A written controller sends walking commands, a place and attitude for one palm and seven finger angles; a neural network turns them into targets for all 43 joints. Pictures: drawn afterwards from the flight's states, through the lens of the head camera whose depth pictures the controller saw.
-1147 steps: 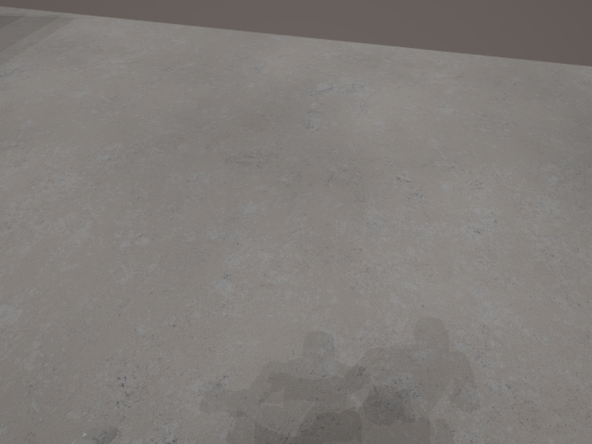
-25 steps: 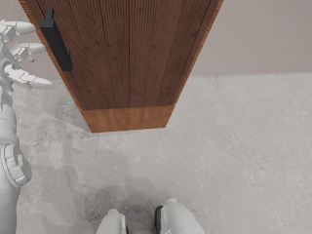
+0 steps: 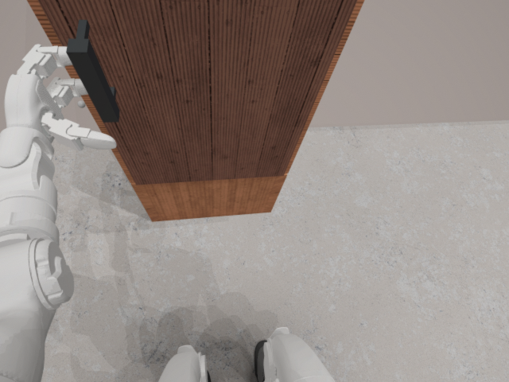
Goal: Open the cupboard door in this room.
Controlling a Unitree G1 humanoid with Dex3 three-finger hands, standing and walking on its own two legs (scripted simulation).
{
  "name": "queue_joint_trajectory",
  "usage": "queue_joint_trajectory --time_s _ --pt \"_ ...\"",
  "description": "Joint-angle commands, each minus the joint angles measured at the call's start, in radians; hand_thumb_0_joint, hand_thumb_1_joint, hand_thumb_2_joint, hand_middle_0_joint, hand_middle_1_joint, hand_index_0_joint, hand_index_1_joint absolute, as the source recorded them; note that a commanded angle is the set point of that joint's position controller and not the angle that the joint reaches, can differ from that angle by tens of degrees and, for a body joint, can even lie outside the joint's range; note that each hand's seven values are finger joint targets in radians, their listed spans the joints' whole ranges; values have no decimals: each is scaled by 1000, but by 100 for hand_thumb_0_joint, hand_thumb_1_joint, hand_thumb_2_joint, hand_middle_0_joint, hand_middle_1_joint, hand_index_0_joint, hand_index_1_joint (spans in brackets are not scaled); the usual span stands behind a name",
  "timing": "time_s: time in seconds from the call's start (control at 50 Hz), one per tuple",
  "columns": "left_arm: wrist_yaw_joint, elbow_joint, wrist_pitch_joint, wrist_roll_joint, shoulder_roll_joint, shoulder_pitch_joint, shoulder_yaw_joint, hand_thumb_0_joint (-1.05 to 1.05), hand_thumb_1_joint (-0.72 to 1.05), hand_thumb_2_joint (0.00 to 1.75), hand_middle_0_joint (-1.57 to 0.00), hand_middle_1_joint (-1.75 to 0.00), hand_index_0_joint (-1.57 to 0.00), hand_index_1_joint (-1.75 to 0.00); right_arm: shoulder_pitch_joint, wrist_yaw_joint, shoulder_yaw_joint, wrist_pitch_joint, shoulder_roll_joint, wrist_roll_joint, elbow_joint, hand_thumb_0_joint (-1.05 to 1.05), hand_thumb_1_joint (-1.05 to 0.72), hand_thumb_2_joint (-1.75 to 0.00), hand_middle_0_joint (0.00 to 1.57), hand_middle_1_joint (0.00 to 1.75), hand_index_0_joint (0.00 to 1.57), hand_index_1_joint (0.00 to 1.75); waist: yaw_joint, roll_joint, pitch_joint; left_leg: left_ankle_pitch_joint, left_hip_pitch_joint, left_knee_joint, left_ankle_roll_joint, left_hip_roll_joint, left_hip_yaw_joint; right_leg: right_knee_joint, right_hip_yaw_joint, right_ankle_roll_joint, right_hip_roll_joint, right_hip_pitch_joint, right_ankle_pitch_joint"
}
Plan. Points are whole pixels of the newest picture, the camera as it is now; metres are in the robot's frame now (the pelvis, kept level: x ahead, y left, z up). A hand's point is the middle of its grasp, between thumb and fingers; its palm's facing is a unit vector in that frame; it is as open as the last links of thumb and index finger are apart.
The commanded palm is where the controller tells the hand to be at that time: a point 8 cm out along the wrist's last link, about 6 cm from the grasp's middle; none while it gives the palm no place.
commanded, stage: slide the fingers in behind the handle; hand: left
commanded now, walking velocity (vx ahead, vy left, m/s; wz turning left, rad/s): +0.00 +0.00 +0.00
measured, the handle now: (98, 74) +0.57 +0.19 +0.07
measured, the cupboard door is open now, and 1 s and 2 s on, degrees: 0 0 2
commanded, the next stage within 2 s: close the thumb around the handle in 0.90 s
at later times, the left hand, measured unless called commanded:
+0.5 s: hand (103, 106) +0.51 +0.18 +0.07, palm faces +0.02 -1.00 +0.00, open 14.0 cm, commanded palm +0.49 +0.22 +0.07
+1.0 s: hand (110, 103) +0.51 +0.17 +0.07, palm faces +0.03 -1.00 -0.01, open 14.0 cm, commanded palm +0.49 +0.22 +0.07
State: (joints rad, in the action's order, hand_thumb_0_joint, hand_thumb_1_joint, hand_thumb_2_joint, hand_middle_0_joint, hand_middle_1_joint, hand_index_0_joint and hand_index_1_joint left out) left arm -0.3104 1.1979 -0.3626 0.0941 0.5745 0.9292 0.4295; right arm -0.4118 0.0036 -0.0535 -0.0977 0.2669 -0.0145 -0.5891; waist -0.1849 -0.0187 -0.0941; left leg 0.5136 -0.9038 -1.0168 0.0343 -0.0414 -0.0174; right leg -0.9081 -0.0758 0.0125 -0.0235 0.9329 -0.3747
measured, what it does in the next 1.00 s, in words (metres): stands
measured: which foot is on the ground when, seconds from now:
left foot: down 0.00-1.00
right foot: down 0.00-1.00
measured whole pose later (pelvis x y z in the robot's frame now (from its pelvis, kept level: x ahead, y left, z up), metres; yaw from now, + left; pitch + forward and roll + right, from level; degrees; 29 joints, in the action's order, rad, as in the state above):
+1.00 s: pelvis -0.01 -0.01 +0.00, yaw +0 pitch +23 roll -2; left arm -0.22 1.22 -0.39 0.07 0.52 0.97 0.40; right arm -0.42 0.01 -0.04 -0.06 0.27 -0.02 -0.61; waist -0.19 -0.03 -0.09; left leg 0.50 -0.92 -1.02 0.02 -0.04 -0.02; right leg -0.94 -0.07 0.02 -0.02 0.96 -0.37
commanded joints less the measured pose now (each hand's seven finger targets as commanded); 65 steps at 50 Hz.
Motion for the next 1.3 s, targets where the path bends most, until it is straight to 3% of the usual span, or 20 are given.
queue_joint_trajectory --time_s 0.0,0.06,0.1,0.14,0.18,0.22,0.26,0.3,0.36,0.46,0.58,0.7,0.8,0.9,0.98,1.02,1.06,1.2,1.24,1.28 --pt "22 -234 -87 7 250 455 26 0 -50 30 -30 -120 -30 -120 -198 -13 72 17 188 -9 31 0 -90 -90 20 30 20 30 -12 -150 -500 -526 305 96 -16 12 69 46 42 12 -29 -270 359" --pt "24 -232 -90 8 241 416 29 0 -50 30 -30 -120 -30 -120 -196 -8 73 17 184 -7 38 0 -90 -90 20 30 20 30 2 -176 -524 -577 317 89 -20 13 64 37 45 14 -29 -287 400" --pt "26 -242 -85 9 224 411 16 0 -50 30 -30 -120 -30 -120 -192 -7 74 15 184 -6 40 0 -90 -90 20 30 20 30 -1 -141 -510 -558 300 94 -16 13 61 42 46 11 -29 -301 404" --pt "30 -272 -87 13 195 412 5 0 -50 30 -30 -120 -30 -120 -191 -6 78 16 180 -7 45 0 -90 -90 20 30 20 30 2 -188 -540 -598 340 89 -18 12 63 37 44 15 -29 -286 414" --pt "39 -255 -83 21 209 396 25 0 -50 30 -30 -120 -30 -120 -194 -4 80 15 182 -5 39 0 -90 -90 20 30 20 30 2 -123 -523 -578 316 94 -17 12 62 45 44 10 -31 -309 419" --pt "41 -277 -84 20 166 400 -8 0 -50 30 -30 -120 -30 -120 -185 -2 80 18 177 -4 41 0 -90 -90 20 30 20 30 0 -145 -506 -558 310 102 -17 15 55 49 44 10 -28 -308 411" --pt "52 -292 -95 16 197 396 16 0 -50 30 -30 -120 -30 -120 -188 -2 82 19 179 -5 40 0 -90 -90 20 30 20 30 11 -149 -530 -582 329 101 -20 13 61 45 45 12 -28 -311 417" --pt "62 -259 -91 17 129 394 -27 0 -50 30 -30 -120 -30 -120 -185 1 81 22 172 -5 34 0 -90 -90 20 30 20 30 -1 -130 -482 -548 317 108 -19 14 60 53 40 11 -30 -287 387" --pt "78 -254 -99 9 168 428 -1 0 -50 30 -30 -120 -30 -120 -186 -2 81 25 178 -7 28 0 -90 -90 20 30 20 30 -4 -108 -480 -499 283 109 -14 20 56 53 47 9 -26 -305 376" --pt "90 -223 -110 0 119 441 -40 0 -50 30 -30 -120 -30 -120 -176 1 77 35 170 -8 23 0 -90 -90 20 30 20 30 -12 -127 -459 -472 273 104 -15 24 54 50 49 10 -24 -279 353" --pt "113 -235 -122 -20 140 492 -31 0 -50 30 -30 -120 -30 -120 -181 -1 78 45 172 -13 21 0 -90 -90 20 30 20 30 -10 -148 -519 -477 295 95 -17 25 64 35 49 10 -21 -267 339" --pt "122 -174 -101 -21 145 475 -27 0 -50 30 -30 -120 -30 -120 -187 -2 73 47 178 -12 21 0 -90 -90 20 30 20 30 -21 -78 -468 -415 223 100 -8 27 55 47 54 4 -21 -284 318" --pt "111 -210 -114 -21 215 480 22 0 -50 30 -30 -120 -30 -120 -192 -7 73 53 180 -12 26 0 -90 -90 20 30 20 30 -2 -103 -526 -413 207 97 -5 32 46 43 68 7 -18 -347 351" --pt "91 -189 -100 -14 149 485 -34 0 -50 30 -30 -120 -30 -120 -192 -5 73 52 179 -9 20 0 -90 -90 20 30 20 30 -21 -120 -471 -398 217 101 -5 28 46 54 61 6 -20 -294 321" --pt "95 -201 -101 -6 201 494 10 0 -50 30 -30 -120 -30 -120 -198 -10 74 54 183 -10 19 0 -90 -90 20 30 20 30 -16 -113 -515 -400 211 92 -1 31 43 53 69 5 -20 -320 333" --pt "93 -180 -97 -11 199 477 6 0 -39 35 -31 -121 -31 -121 -197 -10 72 55 183 -11 18 0 -90 -90 20 30 20 30 -19 -85 -480 -386 182 94 1 31 41 56 70 4 -20 -326 331" --pt "91 -191 -102 -16 219 481 13 0 -28 40 -32 -122 -32 -122 -197 -12 70 54 184 -11 22 0 -90 -90 20 30 20 30 -13 -120 -498 -404 196 91 -1 31 44 46 70 7 -20 -318 340" --pt "85 -226 -100 -1 152 511 -32 0 12 56 -34 -127 -34 -127 -202 -7 77 50 186 -13 14 0 -90 -90 20 30 20 30 -29 -146 -526 -488 298 90 -13 19 66 41 48 8 -24 -260 351" --pt "92 -230 -103 3 178 477 2 0 23 61 -35 -128 -35 -128 -208 -6 79 49 188 -15 19 0 -90 -90 20 30 20 30 -11 -142 -543 -524 307 88 -14 20 65 37 45 13 -27 -279 378" --pt "95 -250 -107 -2 134 458 -28 0 34 66 -36 -129 -36 -129 -201 0 81 46 179 -15 17 0 -90 -90 20 30 20 30 -8 -164 -552 -561 338 86 -20 18 66 36 42 11 -26 -264 389"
